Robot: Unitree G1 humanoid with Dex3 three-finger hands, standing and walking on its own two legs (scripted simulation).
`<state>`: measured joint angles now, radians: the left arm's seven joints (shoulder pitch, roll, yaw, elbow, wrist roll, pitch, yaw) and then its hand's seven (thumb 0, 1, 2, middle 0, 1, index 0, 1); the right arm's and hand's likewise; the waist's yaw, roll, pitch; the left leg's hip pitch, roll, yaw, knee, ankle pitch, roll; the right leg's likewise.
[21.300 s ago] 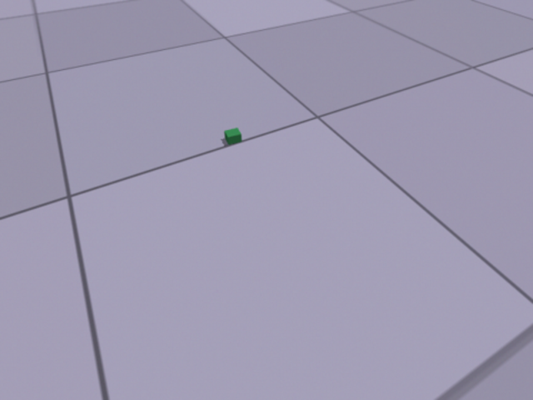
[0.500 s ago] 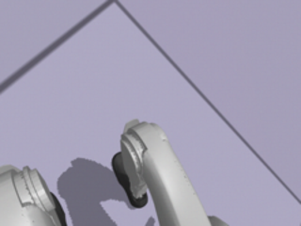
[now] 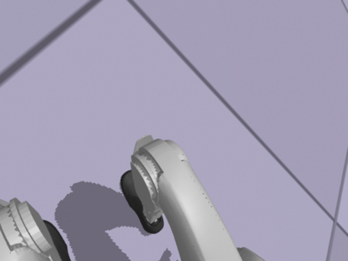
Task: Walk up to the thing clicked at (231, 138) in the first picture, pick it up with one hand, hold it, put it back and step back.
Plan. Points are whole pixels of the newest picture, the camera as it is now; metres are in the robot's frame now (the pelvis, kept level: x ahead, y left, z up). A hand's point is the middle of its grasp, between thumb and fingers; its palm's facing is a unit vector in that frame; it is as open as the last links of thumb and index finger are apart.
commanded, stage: close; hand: left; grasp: from above
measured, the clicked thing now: out of the picture +0.47 +0.32 -0.29
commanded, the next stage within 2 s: settle in 1.22 s
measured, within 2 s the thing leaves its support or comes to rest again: leaves its support in 1.64 s
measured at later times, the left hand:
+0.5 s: hand out of the picture +0.46 +0.31 -0.26, palm faces -0.33 -0.28 -0.90, open 10.6 cm
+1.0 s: hand out of the picture +0.46 +0.32 -0.25, palm faces -0.33 -0.27 -0.90, open 10.1 cm
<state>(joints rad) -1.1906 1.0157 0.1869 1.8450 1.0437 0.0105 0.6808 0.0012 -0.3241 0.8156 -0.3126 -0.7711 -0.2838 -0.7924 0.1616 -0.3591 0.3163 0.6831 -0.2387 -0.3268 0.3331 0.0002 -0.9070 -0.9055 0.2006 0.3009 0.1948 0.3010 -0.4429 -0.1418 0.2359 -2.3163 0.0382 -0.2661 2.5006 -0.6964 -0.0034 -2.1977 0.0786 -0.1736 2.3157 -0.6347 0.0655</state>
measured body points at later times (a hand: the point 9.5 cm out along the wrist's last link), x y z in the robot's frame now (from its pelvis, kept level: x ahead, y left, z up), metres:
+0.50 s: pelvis +0.00 +0.00 +0.00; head +0.29 +0.12 +0.32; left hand +0.48 +0.32 -0.20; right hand +0.01 -0.24 -0.04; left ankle +0.07 +0.13 -0.28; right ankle +0.12 -0.12 -0.28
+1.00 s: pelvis +0.00 +0.00 +0.01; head +0.29 +0.12 +0.32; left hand +0.48 +0.33 -0.20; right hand +0.01 -0.24 -0.03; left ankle +0.07 +0.13 -0.28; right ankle +0.12 -0.12 -0.28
